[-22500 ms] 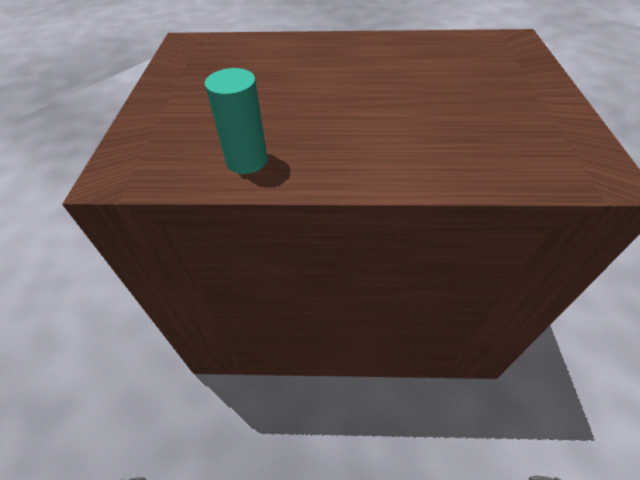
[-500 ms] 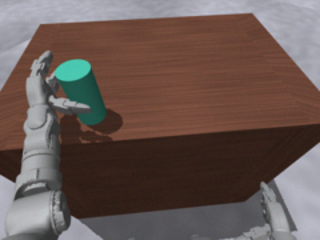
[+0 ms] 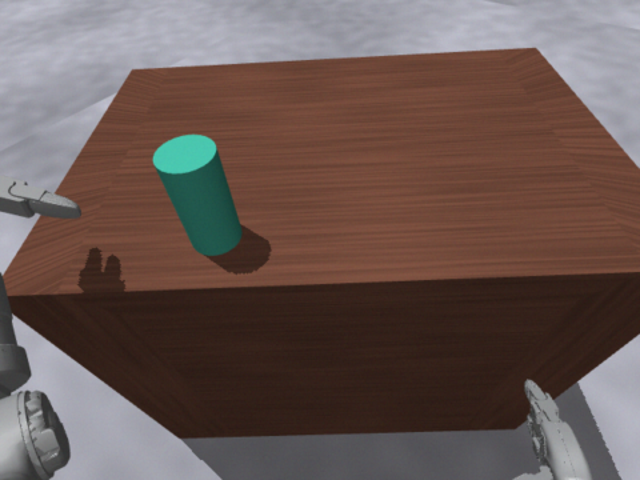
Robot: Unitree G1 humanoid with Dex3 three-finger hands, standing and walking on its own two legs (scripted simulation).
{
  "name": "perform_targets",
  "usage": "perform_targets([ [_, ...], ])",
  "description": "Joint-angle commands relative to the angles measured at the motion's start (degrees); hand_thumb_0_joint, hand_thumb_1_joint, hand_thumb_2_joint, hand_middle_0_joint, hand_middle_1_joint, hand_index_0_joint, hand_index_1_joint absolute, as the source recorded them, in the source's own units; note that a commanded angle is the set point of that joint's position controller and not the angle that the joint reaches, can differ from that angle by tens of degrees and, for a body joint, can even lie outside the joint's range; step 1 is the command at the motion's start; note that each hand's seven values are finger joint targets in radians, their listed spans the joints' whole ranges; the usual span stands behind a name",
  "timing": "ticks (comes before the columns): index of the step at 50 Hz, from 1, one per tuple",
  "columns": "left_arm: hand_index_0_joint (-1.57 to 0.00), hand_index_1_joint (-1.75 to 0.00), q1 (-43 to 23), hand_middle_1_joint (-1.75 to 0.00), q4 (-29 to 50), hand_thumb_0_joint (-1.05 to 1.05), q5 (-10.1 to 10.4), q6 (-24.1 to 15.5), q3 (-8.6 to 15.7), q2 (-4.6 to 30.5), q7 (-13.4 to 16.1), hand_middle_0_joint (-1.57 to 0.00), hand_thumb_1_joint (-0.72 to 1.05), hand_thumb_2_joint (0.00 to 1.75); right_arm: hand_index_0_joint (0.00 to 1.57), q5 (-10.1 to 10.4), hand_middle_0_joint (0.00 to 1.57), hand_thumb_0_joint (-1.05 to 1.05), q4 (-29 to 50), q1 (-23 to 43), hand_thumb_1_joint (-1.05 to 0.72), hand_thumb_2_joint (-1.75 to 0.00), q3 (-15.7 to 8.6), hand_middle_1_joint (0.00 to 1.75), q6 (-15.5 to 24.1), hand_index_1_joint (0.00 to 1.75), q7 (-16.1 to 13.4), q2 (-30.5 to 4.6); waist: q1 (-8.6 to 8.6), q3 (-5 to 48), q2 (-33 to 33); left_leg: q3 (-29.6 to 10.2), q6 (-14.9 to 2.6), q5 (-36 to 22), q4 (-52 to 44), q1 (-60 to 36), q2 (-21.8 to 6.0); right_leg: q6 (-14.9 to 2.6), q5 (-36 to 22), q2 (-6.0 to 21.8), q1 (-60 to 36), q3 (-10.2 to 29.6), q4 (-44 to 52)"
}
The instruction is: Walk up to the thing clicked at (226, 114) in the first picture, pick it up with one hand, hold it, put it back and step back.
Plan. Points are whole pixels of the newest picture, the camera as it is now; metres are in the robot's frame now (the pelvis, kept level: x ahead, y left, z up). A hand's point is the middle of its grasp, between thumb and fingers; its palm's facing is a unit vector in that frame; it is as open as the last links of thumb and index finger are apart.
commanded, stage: sink last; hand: left
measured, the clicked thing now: (202, 199) +0.44 +0.17 +0.12
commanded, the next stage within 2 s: home in 1.02 s
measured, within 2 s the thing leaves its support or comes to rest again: neither
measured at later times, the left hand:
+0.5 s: hand out of the picture +0.21 +0.28 +0.22, palm faces +0.48 -0.77 -0.42, open 17.5 cm
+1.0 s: hand out of the picture +0.18 +0.24 +0.24, palm faces +0.45 -0.76 -0.48, open 17.5 cm
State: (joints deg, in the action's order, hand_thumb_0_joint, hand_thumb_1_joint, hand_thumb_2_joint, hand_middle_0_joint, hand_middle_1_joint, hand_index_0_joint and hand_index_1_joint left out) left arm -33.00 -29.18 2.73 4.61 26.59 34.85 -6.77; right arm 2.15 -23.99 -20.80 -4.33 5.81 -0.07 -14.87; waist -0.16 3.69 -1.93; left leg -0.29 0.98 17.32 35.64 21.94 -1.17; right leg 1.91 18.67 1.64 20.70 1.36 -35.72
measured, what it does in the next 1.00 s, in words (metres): stands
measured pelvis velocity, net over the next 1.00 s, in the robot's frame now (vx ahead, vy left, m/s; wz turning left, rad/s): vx -0.01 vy -0.01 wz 0.03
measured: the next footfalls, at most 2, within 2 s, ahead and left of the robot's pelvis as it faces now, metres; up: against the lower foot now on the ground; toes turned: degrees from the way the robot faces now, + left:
none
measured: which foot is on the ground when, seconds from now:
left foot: down 0.00-1.00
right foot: down 0.00-1.00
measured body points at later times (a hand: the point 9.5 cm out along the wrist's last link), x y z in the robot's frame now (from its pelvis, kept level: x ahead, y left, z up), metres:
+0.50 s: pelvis +0.00 +0.00 +0.00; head +0.00 -0.02 +0.45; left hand +0.18 +0.31 +0.24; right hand +0.17 -0.26 -0.08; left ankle +0.01 +0.13 -0.73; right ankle +0.00 -0.14 -0.73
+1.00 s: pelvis -0.01 -0.01 +0.01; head -0.02 -0.04 +0.46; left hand +0.15 +0.28 +0.26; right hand +0.16 -0.28 -0.05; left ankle +0.01 +0.13 -0.73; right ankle +0.00 -0.14 -0.73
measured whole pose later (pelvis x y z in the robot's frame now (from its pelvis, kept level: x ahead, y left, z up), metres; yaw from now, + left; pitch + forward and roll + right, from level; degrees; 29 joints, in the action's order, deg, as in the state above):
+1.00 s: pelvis -0.01 -0.01 +0.01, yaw +2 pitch -4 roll +0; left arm 22.3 22.9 4.7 -20.6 26.5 23.3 -0.5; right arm 1.8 -25.2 -20.5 -10.4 8.3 -1.8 -13.3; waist 2.9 -1.1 -3.7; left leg -2.0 1.9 14.0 28.6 11.1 -1.1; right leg 0.9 16.8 1.7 9.9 -0.6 -30.4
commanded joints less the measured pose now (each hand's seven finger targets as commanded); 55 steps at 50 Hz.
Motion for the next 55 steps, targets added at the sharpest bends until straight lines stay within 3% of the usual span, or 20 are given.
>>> perform_targets([
  [1,-0.05,-0.03,-19.5,-0.03,13.6,0.0,-0.8,-7.4,6.1,21.1,3.1,-0.05,-0.53,0.03,0.05,0.2,0.05,0.0,7.8,6.2,0.57,-0.05,-1.1,0.05,3.2,0.05,0.5,-4.6,2.55,15.3,-4.9,1.9,-1.19,-14.3,-4.1,-8.5,1.3,-1.76,-14.1,-0.9,-4.6,-3.3,4.9],
  [3,-0.05,-0.03,-16.9,-0.03,15.7,0.0,-0.9,-8.4,6.3,21.3,4.1,-0.05,-0.54,0.03,0.05,0.0,0.05,0.0,7.7,6.8,0.56,-0.05,-4.2,0.05,3.6,0.05,-0.2,-8.6,1.85,17.0,-5.6,1.7,-0.98,-13.8,-4.5,-10.9,1.1,-1.85,-13.4,-1.1,-4.7,-3.4,5.5],
  [4,-0.05,-0.03,-15.7,-0.03,17.0,0.0,-1.0,-9.1,4.0,17.5,4.4,-0.05,-0.54,0.03,0.05,0.1,0.05,0.0,6.1,6.7,0.56,-0.06,0.1,0.05,3.8,0.05,0.3,-3.7,1.99,15.1,-5.9,1.4,-0.8,-12.8,-4.8,-10.6,0.9,-2.08,-12.1,-1.4,-3.4,-3.8,5.6],
  [6,-0.05,-0.04,-9.0,-0.03,18.2,0.0,-0.7,-9.6,6.0,18.7,5.7,-0.05,-0.54,0.03,0.05,0.2,0.05,0.0,5.1,6.7,0.56,-0.06,-4.8,0.05,4.1,0.05,-0.7,-9.2,1.77,13.9,-5.7,1.0,-0.52,-12.0,-5.8,-11.4,0.3,-2.36,-10.8,-1.8,-3.1,-4.2,6.2],
  [8,-0.06,-0.03,-6.6,-0.03,24.3,0.0,-0.6,-10.7,4.2,15.7,6.2,-0.05,-0.53,0.02,0.05,0.1,0.05,0.0,5.4,6.9,0.55,-0.06,-3.0,0.05,4.5,0.05,-0.8,-7.4,1.46,14.5,-5.7,0.6,-0.31,-13.4,-6.0,-12.5,-0.1,-2.44,-11.5,-2.3,-3.2,-4.8,6.1],
  [9,-0.06,-0.03,-0.6,-0.03,25.5,0.0,-0.3,-11.0,5.2,15.6,6.6,-0.05,-0.53,0.02,0.05,0.3,0.05,0.0,3.7,6.8,0.55,-0.06,-3.8,0.05,4.6,0.05,-0.9,-7.6,2.42,10.5,-5.6,0.6,-0.26,-12.3,-6.7,-10.6,-0.1,-2.44,-10.2,-2.4,-3.2,-5.1,6.4],
  [19,-0.06,-0.03,34.5,-0.04,56.5,0.0,3.0,-16.9,9.2,7.5,8.8,-0.05,-0.52,0.01,0.05,0.6,0.05,0.0,0.9,5.8,0.53,-0.06,-7.5,0.06,3.5,0.06,-1.9,-7.7,3.13,3.4,-3.8,1.8,-0.82,-11.2,-8.0,-8.8,0.7,-2.05,-10.5,-2.1,-6.5,-4.8,8.4],
  [21,-0.06,-0.04,36.8,-0.05,64.8,0.0,3.0,-18.6,7.9,5.5,9.0,-0.05,-0.53,0.02,0.05,0.4,0.05,0.0,0.5,6.2,0.52,-0.06,-6.2,0.06,3.5,0.06,-1.8,-5.4,3.76,4.3,-5.3,1.6,-0.65,-12.4,-8.0,-9.4,0.7,-2.27,-11.4,-2.2,-7.4,-4.7,7.7],
  [24,-0.07,-0.05,46.5,-0.06,64.3,0.0,2.9,-20.0,4.8,0.5,8.9,-0.06,-0.55,0.02,0.05,0.0,0.05,0.0,4.0,7.3,0.5,-0.07,-8.0,0.06,4.1,0.06,-2.5,-7.5,1.98,2.8,-1.6,1.5,-0.83,-13.4,-7.8,-10.5,0.4,-1.86,-12.4,-2.4,-7.2,-5.0,7.7],
  [26,-0.06,-0.05,49.3,-0.05,67.3,0.0,2.7,-21.1,2.2,-2.2,8.7,-0.06,-0.55,0.03,0.05,-0.1,0.05,0.0,3.8,7.9,0.52,-0.06,-6.4,0.06,4.2,0.06,-2.5,-5.6,2.87,1.1,-1.6,1.6,-1.01,-12.5,-7.8,-9.9,0.9,-1.82,-11.8,-2.2,-7.2,-4.9,8.0],
  [27,-0.05,-0.05,52.0,-0.05,67.3,0.0,2.7,-21.5,1.7,-2.9,8.5,-0.05,-0.54,0.03,0.05,-0.2,0.05,0.0,4.9,7.8,0.53,-0.06,-7.9,0.05,4.3,0.05,-2.8,-6.8,2.64,0.7,-1.0,1.9,-1.11,-11.7,-7.9,-9.9,1.2,-1.68,-11.2,-2.1,-7.0,-4.8,8.7],
  [30,-0.05,-0.05,51.8,-0.05,70.2,0.0,2.2,-22.7,-1.3,-4.6,8.3,-0.05,-0.54,0.04,0.05,-0.4,0.05,0.0,4.0,6.9,0.54,-0.06,-7.5,0.06,4.8,0.06,-2.9,-5.9,1.62,-1.5,-0.2,2.1,-1.45,-7.9,-8.9,-10.3,1.6,-1.42,-8.2,-1.9,-5.4,-4.8,9.6],
  [31,-0.05,-0.05,52.7,-0.05,71.4,0.0,2.1,-23.1,-1.4,-4.4,8.4,-0.05,-0.53,0.04,0.05,-0.5,0.05,0.0,5.1,7.5,0.54,-0.06,-8.9,0.05,5.2,0.05,-3.2,-7.1,1.57,-0.6,-0.2,2.1,-1.6,-7.5,-8.9,-10.7,1.9,-1.29,-7.9,-1.6,-5.7,-4.6,10.2],
  [34,-0.05,-0.05,55.4,-0.05,71.2,0.0,1.8,-24.3,-2.2,-5.3,8.1,-0.05,-0.53,0.04,0.05,-0.7,0.05,0.0,5.7,5.9,0.55,-0.06,-8.0,0.05,5.8,0.05,-3.0,-5.9,1.61,-2.6,3.4,2.2,-1.95,-6.8,-8.9,-10.5,2.0,-0.91,-7.3,-1.4,-6.0,-4.9,10.8],
  [35,-0.05,-0.05,55.6,-0.05,72.6,0.0,1.8,-24.9,-1.5,-4.9,8.1,-0.05,-0.54,0.04,0.05,-0.5,0.05,0.0,4.8,6.1,0.54,-0.06,-6.5,0.05,5.8,0.05,-2.8,-3.9,3.02,-2.5,1.8,2.1,-1.85,-6.7,-9.2,-10.1,2.2,-1.04,-6.9,-1.2,-6.6,-4.9,10.8],
  [37,-0.05,-0.06,54.7,-0.05,72.5,0.0,1.8,-25.8,1.0,-3.0,8.3,-0.05,-0.55,0.05,0.05,-0.5,0.05,0.0,7.0,5.7,0.54,-0.06,-8.2,0.05,5.9,0.05,-2.8,-5.2,2.71,-1.8,2.0,2.2,-1.74,-6.6,-9.5,-10.3,2.2,-1.07,-6.6,-1.2,-7.5,-4.9,11.2],
  [39,-0.05,-0.06,55.2,-0.05,69.6,0.0,1.8,-26.1,1.2,-3.6,8.0,-0.05,-0.55,0.05,0.05,-0.6,0.05,0.0,7.0,4.9,0.54,-0.06,-6.5,0.05,5.8,0.05,-2.5,-3.5,3.23,-3.9,2.9,2.6,-1.92,-6.4,-9.6,-9.8,2.6,-0.74,-6.8,-0.7,-7.6,-4.4,12.1],
  [46,-0.04,-0.06,51.5,-0.05,60.3,0.0,2.7,-27.5,7.0,-0.9,7.8,-0.05,-0.55,0.05,0.05,-0.1,0.05,0.0,9.2,5.5,0.54,-0.06,-9.4,0.05,5.8,0.05,-2.3,-6.1,4.09,-5.7,4.8,2.3,-1.64,-4.6,-11.6,-10.0,2.5,-0.72,-3.8,-0.4,-7.9,-4.0,13.7],
  [51,-0.05,-0.06,51.1,-0.05,53.8,0.0,3.0,-27.9,8.8,0.3,7.7,-0.06,-0.57,0.05,0.05,0.3,0.05,0.0,8.4,5.1,0.51,-0.07,-8.0,0.05,5.7,0.05,-2.1,-5.0,4.37,-4.8,3.5,2.2,-1.71,-5.7,-12.3,-10.5,2.6,-0.78,-4.8,0.0,-8.5,-3.5,14.0],
  [55,-0.05,-0.08,49.2,-0.06,54.3,0.0,3.0,-27.9,7.2,-0.1,7.9,-0.07,-0.6,0.06,0.05,0.2,0.05,0.0,7.1,6.7,0.48,-0.07,-8.3,0.06,5.9,0.06,-2.3,-6.2,3.95,-3.4,0.3,2.1,-1.52,-5.6,-13.0,-11.1,2.5,-1.21,-5.0,-0.3,-8.5,-3.7,13.5],
])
